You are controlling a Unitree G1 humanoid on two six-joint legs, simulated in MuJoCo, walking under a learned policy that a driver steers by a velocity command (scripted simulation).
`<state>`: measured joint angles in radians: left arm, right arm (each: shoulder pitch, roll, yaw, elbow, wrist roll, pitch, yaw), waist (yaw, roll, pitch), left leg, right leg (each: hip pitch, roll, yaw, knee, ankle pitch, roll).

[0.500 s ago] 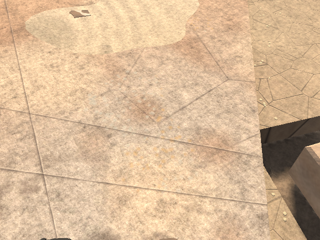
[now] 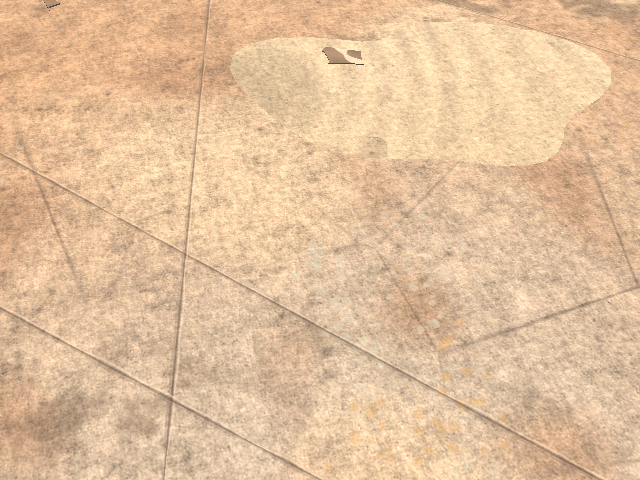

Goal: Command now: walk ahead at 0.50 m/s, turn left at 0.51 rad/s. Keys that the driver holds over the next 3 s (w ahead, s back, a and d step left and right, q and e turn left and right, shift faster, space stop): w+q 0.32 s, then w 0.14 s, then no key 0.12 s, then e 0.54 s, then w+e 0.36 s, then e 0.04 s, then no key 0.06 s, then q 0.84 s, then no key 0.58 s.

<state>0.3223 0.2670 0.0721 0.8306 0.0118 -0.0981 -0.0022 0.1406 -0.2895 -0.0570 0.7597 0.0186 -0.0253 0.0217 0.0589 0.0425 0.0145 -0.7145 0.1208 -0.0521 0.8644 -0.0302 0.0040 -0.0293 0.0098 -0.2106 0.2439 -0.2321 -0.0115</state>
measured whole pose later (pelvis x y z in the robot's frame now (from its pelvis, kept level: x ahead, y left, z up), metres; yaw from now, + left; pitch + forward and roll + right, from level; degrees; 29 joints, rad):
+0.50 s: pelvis +0.28 +0.08 +0.00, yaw +15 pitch +2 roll +0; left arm 0.07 0.29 0.06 0.71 0.01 -0.09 0.00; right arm 0.33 -0.25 -0.06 0.74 0.01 -0.05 0.00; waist -0.06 -0.05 0.02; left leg -0.12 -0.11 -0.08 0.31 -0.21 0.10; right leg -0.69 -0.11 0.06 0.73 0.02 0.05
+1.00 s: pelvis +0.45 +0.10 -0.01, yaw +7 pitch +3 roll +0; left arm 0.18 0.29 0.08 0.71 -0.01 0.02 0.01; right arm 0.15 -0.28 -0.06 0.70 -0.01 0.01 -0.04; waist 0.04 -0.01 0.04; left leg -0.49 0.00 -0.11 0.77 -0.35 -0.06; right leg -0.42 0.10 0.12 0.46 -0.09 -0.04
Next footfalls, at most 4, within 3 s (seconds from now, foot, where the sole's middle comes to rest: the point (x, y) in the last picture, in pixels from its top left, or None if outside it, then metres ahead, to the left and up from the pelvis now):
0.16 left None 0.26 0.15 -0.78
0.66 right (336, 434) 0.59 0.03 -0.78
1.08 left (227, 457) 0.52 0.26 -0.78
1.54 right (368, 441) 0.58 -0.04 -0.78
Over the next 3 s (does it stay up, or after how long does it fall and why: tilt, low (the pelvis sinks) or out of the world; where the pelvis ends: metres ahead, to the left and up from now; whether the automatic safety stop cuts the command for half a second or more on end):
stays up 0.69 0.04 -0.01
